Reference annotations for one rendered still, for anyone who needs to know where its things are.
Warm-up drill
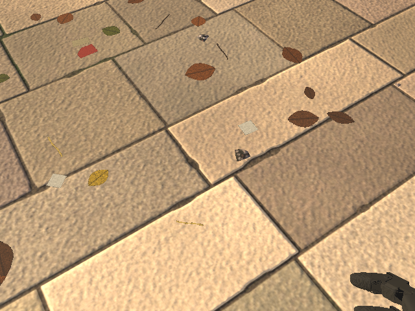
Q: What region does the right robot hand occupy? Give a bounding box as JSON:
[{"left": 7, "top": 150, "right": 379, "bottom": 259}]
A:
[{"left": 350, "top": 272, "right": 415, "bottom": 311}]

